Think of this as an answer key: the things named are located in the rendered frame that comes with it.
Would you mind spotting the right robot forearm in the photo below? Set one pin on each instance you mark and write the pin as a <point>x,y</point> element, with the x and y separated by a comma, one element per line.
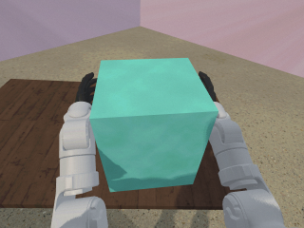
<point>236,168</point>

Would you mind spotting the robot right upper arm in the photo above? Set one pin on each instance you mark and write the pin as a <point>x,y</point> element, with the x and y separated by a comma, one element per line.
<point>254,208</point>

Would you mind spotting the carton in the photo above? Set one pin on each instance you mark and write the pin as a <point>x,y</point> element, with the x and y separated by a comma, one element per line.
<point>151,120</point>

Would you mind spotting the table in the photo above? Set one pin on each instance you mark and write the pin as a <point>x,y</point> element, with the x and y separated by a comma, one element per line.
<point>31,118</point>

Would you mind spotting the robot left upper arm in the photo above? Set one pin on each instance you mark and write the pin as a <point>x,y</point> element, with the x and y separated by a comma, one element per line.
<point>88,212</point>

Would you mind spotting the left robot forearm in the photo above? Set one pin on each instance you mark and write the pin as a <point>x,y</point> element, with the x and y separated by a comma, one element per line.
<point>77,150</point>

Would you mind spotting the robot right hand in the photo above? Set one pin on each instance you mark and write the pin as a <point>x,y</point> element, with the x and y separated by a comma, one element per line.
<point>208,85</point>

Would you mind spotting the robot left hand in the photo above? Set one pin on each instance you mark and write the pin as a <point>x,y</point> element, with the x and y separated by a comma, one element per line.
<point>84,89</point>

